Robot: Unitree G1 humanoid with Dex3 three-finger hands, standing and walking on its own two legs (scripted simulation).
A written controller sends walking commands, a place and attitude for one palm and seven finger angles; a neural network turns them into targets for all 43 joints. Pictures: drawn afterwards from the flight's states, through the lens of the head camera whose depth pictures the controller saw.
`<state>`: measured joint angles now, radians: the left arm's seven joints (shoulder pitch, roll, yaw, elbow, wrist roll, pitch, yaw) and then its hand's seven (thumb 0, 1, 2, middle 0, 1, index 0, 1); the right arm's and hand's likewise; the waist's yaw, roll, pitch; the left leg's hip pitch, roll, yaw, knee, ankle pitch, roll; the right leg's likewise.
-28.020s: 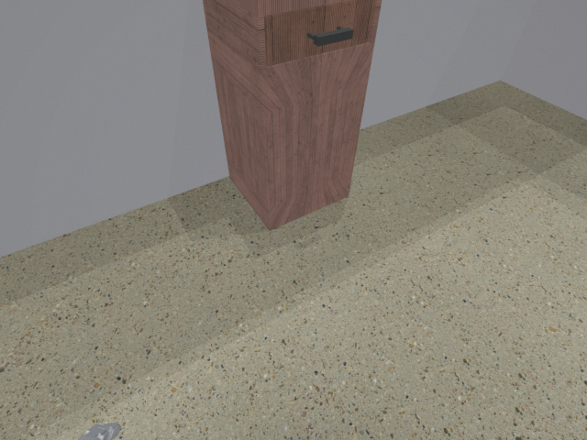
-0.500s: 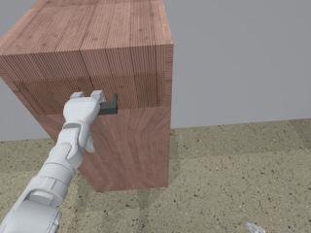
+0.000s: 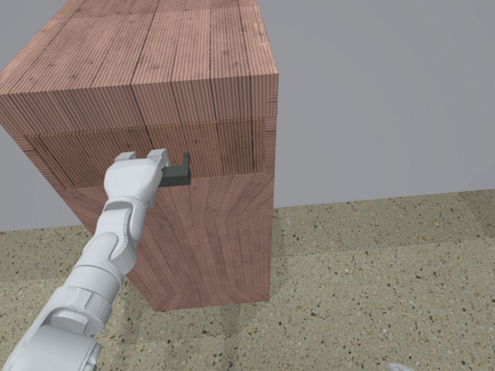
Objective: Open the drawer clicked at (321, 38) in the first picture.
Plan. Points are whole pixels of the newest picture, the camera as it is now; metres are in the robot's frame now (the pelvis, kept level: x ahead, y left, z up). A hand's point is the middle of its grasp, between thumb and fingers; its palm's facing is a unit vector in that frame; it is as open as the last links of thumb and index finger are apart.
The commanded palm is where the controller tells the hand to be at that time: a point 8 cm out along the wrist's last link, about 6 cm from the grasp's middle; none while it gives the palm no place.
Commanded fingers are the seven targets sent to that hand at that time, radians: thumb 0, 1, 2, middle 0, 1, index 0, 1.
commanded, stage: close the thumb around the handle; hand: left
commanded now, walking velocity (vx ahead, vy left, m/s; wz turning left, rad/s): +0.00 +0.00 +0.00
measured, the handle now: (154, 168) +0.45 +0.19 +0.08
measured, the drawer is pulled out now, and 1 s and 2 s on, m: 0.00 0.06 0.28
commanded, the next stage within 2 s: pull the drawer open in 0.10 s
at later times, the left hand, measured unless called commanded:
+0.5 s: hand (144, 208) +0.38 +0.20 +0.06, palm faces +0.01 -0.07 -1.00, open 5.8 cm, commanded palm +0.33 +0.20 +0.12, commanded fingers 0.00 0.90 0.90 -0.40 -1.35 -0.40 -1.35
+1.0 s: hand (141, 228) +0.34 +0.19 +0.06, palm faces +0.00 -0.08 -1.00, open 5.8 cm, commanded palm +0.29 +0.20 +0.12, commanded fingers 0.00 0.90 0.90 -0.40 -1.35 -0.40 -1.35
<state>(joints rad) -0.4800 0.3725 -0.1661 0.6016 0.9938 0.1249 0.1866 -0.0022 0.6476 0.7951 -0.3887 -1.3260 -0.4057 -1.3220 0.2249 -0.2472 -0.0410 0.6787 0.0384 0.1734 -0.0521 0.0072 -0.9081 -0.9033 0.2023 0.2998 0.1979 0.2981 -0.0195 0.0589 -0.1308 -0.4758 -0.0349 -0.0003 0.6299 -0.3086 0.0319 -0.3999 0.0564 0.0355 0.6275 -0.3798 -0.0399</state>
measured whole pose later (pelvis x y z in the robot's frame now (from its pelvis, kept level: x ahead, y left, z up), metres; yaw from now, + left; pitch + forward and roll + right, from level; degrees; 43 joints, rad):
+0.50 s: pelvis +0.00 +0.00 +0.00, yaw -1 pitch +8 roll +0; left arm -0.34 0.37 -0.17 0.43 0.98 0.16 0.18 0.01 0.67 0.78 -0.32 -1.35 -0.41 -1.35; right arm 0.21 -0.25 -0.04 0.66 0.04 0.17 -0.04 0.01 -0.91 -0.90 0.20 0.30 0.20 0.30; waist -0.01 0.06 -0.13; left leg -0.44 -0.03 0.01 0.61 -0.31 0.03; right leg -0.37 0.06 0.05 0.61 -0.38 -0.04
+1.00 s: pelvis -0.01 -0.01 +0.00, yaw +0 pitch +5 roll +1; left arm -0.23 0.37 -0.19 0.32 0.97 0.16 0.15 0.01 0.66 0.78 -0.33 -1.35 -0.42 -1.35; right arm 0.11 -0.23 -0.01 0.65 0.03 0.15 -0.06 0.01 -0.91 -0.90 0.20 0.30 0.20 0.30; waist 0.03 0.06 -0.10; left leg -0.39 -0.03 0.00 0.58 -0.29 0.02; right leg -0.32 0.06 0.03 0.60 -0.37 -0.05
